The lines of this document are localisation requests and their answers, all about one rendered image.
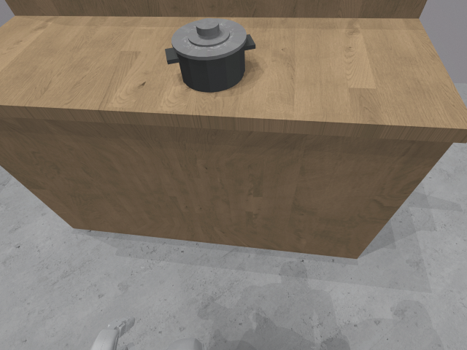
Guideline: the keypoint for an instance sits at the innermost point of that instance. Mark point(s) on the table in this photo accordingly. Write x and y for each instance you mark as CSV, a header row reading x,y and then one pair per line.
x,y
344,108

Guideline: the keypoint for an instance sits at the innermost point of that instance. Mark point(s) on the lid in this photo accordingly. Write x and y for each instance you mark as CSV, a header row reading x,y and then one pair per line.
x,y
230,39

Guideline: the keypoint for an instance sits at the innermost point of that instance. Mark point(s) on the pot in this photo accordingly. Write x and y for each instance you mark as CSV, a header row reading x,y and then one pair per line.
x,y
212,75

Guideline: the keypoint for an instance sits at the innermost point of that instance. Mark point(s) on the knob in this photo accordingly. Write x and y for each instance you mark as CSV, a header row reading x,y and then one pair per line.
x,y
207,27

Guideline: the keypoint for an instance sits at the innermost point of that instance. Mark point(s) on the left robot hand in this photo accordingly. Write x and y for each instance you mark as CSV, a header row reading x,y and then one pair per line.
x,y
107,339

